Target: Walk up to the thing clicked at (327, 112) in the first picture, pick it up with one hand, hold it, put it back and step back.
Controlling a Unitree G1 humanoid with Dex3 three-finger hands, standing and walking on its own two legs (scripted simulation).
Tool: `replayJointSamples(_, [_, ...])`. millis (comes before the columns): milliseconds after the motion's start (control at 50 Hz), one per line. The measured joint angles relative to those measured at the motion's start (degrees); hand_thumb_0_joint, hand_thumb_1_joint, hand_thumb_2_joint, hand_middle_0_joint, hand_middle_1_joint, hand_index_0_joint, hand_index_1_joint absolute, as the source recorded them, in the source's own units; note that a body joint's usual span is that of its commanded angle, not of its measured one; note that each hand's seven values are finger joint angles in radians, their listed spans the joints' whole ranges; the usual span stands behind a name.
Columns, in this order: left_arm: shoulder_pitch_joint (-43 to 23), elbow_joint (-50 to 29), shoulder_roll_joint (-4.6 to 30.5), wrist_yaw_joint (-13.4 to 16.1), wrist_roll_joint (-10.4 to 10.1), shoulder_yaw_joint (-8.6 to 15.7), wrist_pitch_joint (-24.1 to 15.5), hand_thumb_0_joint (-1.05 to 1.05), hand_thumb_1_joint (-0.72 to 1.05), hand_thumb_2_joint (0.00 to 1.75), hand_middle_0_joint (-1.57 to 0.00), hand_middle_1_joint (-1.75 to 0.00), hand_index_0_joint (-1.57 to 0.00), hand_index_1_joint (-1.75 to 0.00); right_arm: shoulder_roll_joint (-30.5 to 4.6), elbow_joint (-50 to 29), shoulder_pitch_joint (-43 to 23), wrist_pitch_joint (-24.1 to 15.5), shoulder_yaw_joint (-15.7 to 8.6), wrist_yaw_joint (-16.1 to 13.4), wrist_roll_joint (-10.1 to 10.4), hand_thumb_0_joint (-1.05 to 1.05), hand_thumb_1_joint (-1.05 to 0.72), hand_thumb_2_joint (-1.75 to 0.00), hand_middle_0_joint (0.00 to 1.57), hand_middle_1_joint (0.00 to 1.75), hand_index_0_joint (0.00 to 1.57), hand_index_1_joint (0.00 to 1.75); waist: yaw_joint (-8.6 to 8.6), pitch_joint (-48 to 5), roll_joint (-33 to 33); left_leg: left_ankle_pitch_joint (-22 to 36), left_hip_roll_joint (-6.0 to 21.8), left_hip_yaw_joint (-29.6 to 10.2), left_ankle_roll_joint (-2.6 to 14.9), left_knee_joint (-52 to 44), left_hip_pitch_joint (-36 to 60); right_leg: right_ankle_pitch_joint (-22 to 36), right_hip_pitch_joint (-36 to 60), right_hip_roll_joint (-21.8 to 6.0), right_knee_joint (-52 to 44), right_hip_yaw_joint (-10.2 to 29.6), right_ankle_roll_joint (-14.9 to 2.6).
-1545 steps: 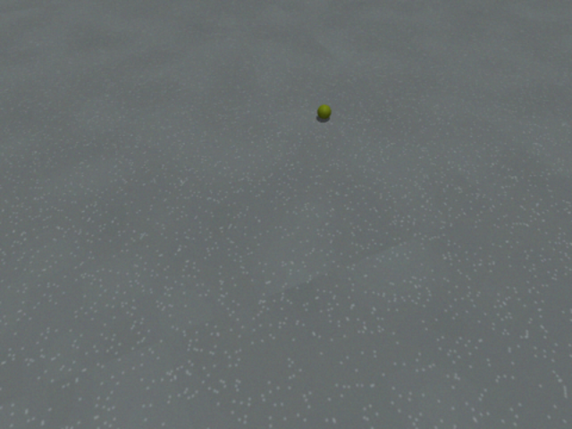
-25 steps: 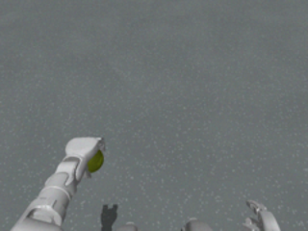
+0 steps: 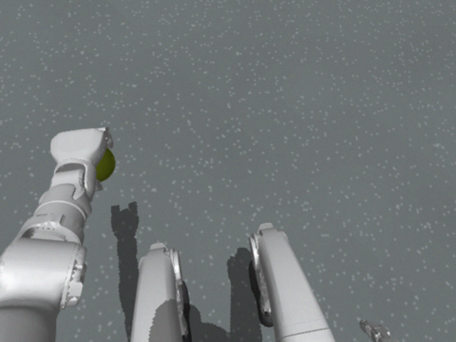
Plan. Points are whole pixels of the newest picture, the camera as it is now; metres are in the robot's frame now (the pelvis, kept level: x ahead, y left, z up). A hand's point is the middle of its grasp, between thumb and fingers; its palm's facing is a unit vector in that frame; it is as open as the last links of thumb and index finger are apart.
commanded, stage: crouch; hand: left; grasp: from above
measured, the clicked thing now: (93, 163) +0.47 +0.22 -0.15
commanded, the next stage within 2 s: lower in 1.18 s
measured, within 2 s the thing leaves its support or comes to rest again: neither
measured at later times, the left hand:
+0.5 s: hand (110, 171) +0.49 +0.23 -0.28, palm faces -0.44 -0.02 -0.90, open 10.2 cm
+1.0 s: hand (119, 173) +0.51 +0.22 -0.35, palm faces -0.45 -0.01 -0.89, open 10.2 cm
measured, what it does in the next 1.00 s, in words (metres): lowers itself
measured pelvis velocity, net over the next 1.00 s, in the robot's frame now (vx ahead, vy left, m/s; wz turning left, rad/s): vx -0.02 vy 0.00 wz -0.06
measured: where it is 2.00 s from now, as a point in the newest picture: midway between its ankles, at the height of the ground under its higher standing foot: (223, 315)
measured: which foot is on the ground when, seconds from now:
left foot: down 0.00-1.00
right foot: down 0.00-1.00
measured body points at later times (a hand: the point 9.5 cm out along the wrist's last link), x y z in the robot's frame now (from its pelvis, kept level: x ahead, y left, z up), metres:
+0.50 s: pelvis -0.01 -0.01 -0.12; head +0.24 +0.04 +0.25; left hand +0.51 +0.23 -0.23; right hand +0.04 -0.29 -0.23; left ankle +0.07 +0.12 -0.51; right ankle +0.08 -0.15 -0.51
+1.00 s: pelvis -0.02 +0.00 -0.19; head +0.24 +0.04 +0.17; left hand +0.53 +0.22 -0.30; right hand -0.03 -0.28 -0.28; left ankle +0.06 +0.12 -0.51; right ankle +0.08 -0.15 -0.51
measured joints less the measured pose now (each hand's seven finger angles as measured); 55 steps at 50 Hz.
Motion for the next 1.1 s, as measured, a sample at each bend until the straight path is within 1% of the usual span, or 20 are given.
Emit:
replayJointSamples(60, [-1.4,1.3,1.0,-0.8,0.2,0.7,-1.0,0.01,0.00,0.55,-0.59,-0.78,-0.60,-0.73,0.3,-0.2,-0.3,-0.6,0.7,0.7,-0.3,0.01,-0.90,-0.90,0.20,0.30,0.20,0.30,-0.62,-0.3,0.2,-1.0,-0.2,-0.4,0.06,4.2,-4.9,-1.0,-4.7,0.0,4.1,-0.1,0.07])
replayJointSamples(120, [-2.5,1.8,2.1,-1.0,1.3,1.7,-2.4,0.01,-0.01,0.54,-0.59,-0.78,-0.60,-0.72,0.4,-0.6,-0.9,-1.2,1.5,1.4,-0.7,0.01,-0.90,-0.90,0.20,0.30,0.20,0.30,-1.22,-0.5,0.0,-1.9,-0.4,-0.8,-0.03,8.3,-9.4,-2.0,-9.0,-0.1,8.0,-0.2,0.15])
replayJointSamples(220, [-4.7,2.1,4.1,-0.2,3.4,3.0,-4.0,0.01,-0.01,0.54,-0.60,-0.77,-0.61,-0.72,0.0,-0.9,-2.4,-2.2,2.3,2.7,-1.6,0.01,-0.90,-0.90,0.20,0.30,0.20,0.30,-1.96,0.1,-0.9,-3.1,-0.9,-1.8,-0.40,14.2,-15.5,-3.4,-14.7,-0.3,13.7,-0.7,0.19])
replayJointSamples(280, [-6.2,2.8,5.2,0.5,4.3,3.8,-4.2,0.01,-0.01,0.54,-0.60,-0.77,-0.62,-0.72,-0.5,-1.1,-3.4,-2.7,2.4,3.4,-2.2,0.01,-0.90,-0.90,0.20,0.30,0.20,0.30,-2.39,0.7,-1.3,-3.6,-1.2,-2.4,-0.63,17.0,-18.3,-4.0,-17.3,-0.4,16.4,-1.0,0.13])
replayJointSamples(340, [-7.6,3.5,6.2,0.8,4.8,4.1,-3.9,0.01,-0.02,0.55,-0.61,-0.77,-0.62,-0.71,-1.0,-1.5,-4.2,-3.1,2.3,4.2,-2.6,0.00,-0.91,-0.90,0.20,0.30,0.20,0.30,-2.77,1.4,-1.5,-4.1,-1.4,-2.8,-0.82,19.3,-20.5,-4.5,-19.4,-0.4,18.6,-1.2,0.10])
replayJointSamples(460, [-10.3,4.8,8.1,0.2,4.8,4.8,-3.7,0.01,-0.04,0.57,-0.61,-0.76,-0.63,-0.71,-1.9,-1.9,-4.9,-3.2,2.5,5.5,-3.3,0.00,-0.91,-0.90,0.20,0.30,0.20,0.30,-3.40,3.0,-1.9,-4.9,-1.5,-3.4,-1.05,23.2,-23.4,-5.2,-22.2,-0.2,22.3,-1.4,0.22])
replayJointSamples(520, [-11.2,5.2,9.3,-0.3,4.8,5.5,-4.1,0.01,-0.04,0.58,-0.62,-0.77,-0.63,-0.71,-2.2,-2.0,-5.0,-3.1,2.6,6.1,-3.6,0.00,-0.91,-0.90,0.20,0.30,0.20,0.30,-3.82,3.9,-1.9,-5.3,-1.4,-3.6,-1.10,24.9,-24.6,-5.4,-23.4,0.0,23.8,-1.5,0.29])
replayJointSamples(600, [-12.6,6.5,10.5,-1.0,5.0,5.4,-4.4,0.01,-0.04,0.59,-0.61,-0.77,-0.62,-0.72,-2.5,-2.0,-4.4,-2.6,2.9,6.8,-3.8,0.00,-0.91,-0.90,0.20,0.30,0.20,0.30,-4.34,4.7,-2.0,-5.5,-1.4,-3.9,-1.15,27.1,-26.3,-5.5,-25.1,0.2,25.8,-1.5,0.40])
replayJointSamples(680, [-13.1,6.9,11.7,-1.6,5.7,6.4,-5.5,0.01,-0.04,0.59,-0.61,-0.77,-0.62,-0.72,-2.7,-2.0,-3.8,-2.1,3.4,7.6,-4.0,0.00,-0.92,-0.90,0.20,0.30,0.20,0.30,-4.92,5.8,-1.9,-5.4,-1.6,-4.2,-1.22,29.1,-28.1,-5.4,-26.7,0.3,27.7,-1.5,0.43])
replayJointSamples(760, [-13.9,8.2,13.0,-1.4,6.3,7.0,-6.6,0.01,-0.04,0.59,-0.60,-0.78,-0.62,-0.73,-2.7,-1.9,-3.0,-1.7,4.2,8.2,-4.3,0.00,-0.92,-0.90,0.20,0.30,0.20,0.30,-5.57,6.9,-2.2,-5.0,-1.8,-4.5,-1.33,31.1,-29.8,-5.0,-28.3,0.4,29.6,-1.6,0.44])
replayJointSamples(800, [-14.7,9.3,13.8,-1.2,6.5,6.7,-6.9,0.01,-0.04,0.59,-0.60,-0.78,-0.61,-0.73,-2.7,-1.9,-2.7,-1.7,4.8,8.3,-4.5,0.00,-0.92,-0.90,0.20,0.30,0.20,0.30,-5.90,7.4,-2.4,-4.8,-1.8,-4.7,-1.38,32.1,-30.6,-4.7,-29.1,0.5,30.4,-1.7,0.46])
replayJointSamples(960, [-16.9,12.8,16.6,0.1,7.8,7.4,-8.1,0.01,-0.03,0.57,-0.60,-0.77,-0.61,-0.72,-2.9,-1.8,-2.6,-2.1,6.7,8.4,-5.2,0.00,-0.91,-0.90,0.20,0.30,0.20,0.30,-7.51,8.5,-2.6,-4.3,-2.0,-5.5,-1.45,35.7,-34.0,-3.8,-32.1,0.9,33.4,-2.1,0.41])
replayJointSamples(1020, [-17.6,13.9,17.3,0.7,8.4,7.5,-8.2,0.01,-0.02,0.56,-0.60,-0.77,-0.61,-0.72,-3.0,-1.8,-2.7,-2.2,7.4,8.4,-5.4,0.00,-0.91,-0.90,0.20,0.30,0.20,0.30,-7.92,8.6,-2.6,-4.4,-2.0,-5.8,-1.41,36.9,-34.8,-3.8,-32.9,1.0,34.3,-2.2,0.56])
replayJointSamples(1100, [-18.4,14.9,18.2,1.1,8.4,7.3,-7.7,0.01,-0.02,0.55,-0.60,-0.76,-0.62,-0.72,-3.1,-2.1,-3.0,-2.5,8.3,8.4,-5.6,0.00,-0.91,-0.90,0.20,0.30,0.20,0.30,-8.35,9.0,-2.5,-4.6,-2.1,-6.1,-1.33,38.0,-35.7,-3.9,-33.6,1.1,35.1,-2.4,0.68])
